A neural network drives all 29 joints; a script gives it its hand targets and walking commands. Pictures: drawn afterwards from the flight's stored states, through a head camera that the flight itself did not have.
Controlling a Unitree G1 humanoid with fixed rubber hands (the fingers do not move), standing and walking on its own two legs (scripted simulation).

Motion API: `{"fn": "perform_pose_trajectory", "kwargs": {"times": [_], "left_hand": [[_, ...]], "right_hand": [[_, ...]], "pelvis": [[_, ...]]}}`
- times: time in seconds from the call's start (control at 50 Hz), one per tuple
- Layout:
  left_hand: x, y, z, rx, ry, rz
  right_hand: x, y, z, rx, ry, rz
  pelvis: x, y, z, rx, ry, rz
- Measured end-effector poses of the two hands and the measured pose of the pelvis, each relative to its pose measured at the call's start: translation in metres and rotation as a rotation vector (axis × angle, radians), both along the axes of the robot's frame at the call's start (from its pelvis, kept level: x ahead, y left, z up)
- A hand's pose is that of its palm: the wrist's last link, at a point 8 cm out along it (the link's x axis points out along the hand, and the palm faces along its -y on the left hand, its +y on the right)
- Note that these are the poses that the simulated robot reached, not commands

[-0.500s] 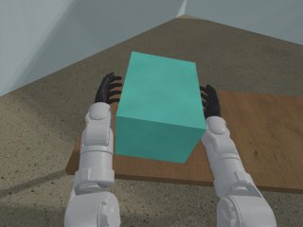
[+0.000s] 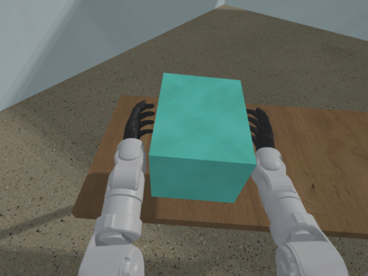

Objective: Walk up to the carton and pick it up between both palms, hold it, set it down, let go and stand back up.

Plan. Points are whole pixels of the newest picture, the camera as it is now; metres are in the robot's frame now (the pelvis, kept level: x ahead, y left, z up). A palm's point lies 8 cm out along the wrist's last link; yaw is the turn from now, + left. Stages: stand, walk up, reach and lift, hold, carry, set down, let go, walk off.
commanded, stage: set down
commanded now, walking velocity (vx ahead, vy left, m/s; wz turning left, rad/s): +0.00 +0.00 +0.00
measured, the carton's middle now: (197, 135) +0.42 -0.01 +0.08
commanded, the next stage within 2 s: none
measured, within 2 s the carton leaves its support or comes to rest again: rests again in 1.28 s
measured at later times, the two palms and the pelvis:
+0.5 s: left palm (136, 146) +0.37 +0.13 +0.09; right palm (258, 153) +0.37 -0.16 +0.07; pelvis -0.01 +0.00 +0.00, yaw -1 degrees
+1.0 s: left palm (139, 161) +0.38 +0.13 +0.03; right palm (251, 157) +0.40 -0.16 +0.03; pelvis -0.01 -0.01 +0.00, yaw -1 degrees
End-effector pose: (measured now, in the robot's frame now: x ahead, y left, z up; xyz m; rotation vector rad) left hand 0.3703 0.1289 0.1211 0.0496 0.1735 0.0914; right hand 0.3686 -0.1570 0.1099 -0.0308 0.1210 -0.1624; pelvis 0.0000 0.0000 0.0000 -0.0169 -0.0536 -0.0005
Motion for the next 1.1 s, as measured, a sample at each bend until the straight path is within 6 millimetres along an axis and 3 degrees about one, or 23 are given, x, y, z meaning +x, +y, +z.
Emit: {"fn": "perform_pose_trajectory", "kwargs": {"times": [0.16,0.26,0.5,0.64,1.1], "left_hand": [[-0.010,0.013,-0.025,-0.032,0.055,0.040],[-0.012,0.017,-0.029,-0.026,0.052,0.054],[0.003,-0.002,-0.032,-0.003,0.069,0.025],[0.003,-0.009,-0.052,-0.025,0.096,0.030],[0.011,-0.004,-0.108,-0.032,0.135,0.075]], "right_hand": [[0.001,0.013,-0.017,-0.005,0.053,0.035],[0.002,0.017,-0.026,-0.005,0.050,0.046],[0.004,-0.001,-0.038,0.026,0.066,0.012],[0.006,-0.009,-0.047,0.005,0.092,0.020],[0.028,-0.004,-0.095,-0.026,0.131,0.073]], "pelvis": [[0.001,-0.008,0.000,0.003,-0.013,0.015],[-0.004,-0.007,0.000,0.001,0.022,0.023],[-0.010,-0.001,0.001,0.009,0.096,-0.017],[-0.010,-0.006,0.001,0.011,0.113,-0.034],[-0.004,-0.009,-0.004,0.013,0.292,-0.028]]}}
